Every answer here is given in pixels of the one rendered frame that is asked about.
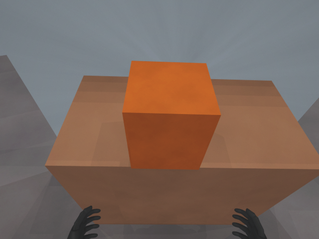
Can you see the pedestal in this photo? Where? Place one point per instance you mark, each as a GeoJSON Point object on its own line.
{"type": "Point", "coordinates": [258, 156]}

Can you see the robot left hand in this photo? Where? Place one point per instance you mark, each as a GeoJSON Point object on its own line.
{"type": "Point", "coordinates": [79, 228]}

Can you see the robot right hand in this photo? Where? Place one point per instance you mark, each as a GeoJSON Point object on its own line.
{"type": "Point", "coordinates": [254, 229]}

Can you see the carton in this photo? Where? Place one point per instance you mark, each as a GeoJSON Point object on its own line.
{"type": "Point", "coordinates": [170, 113]}

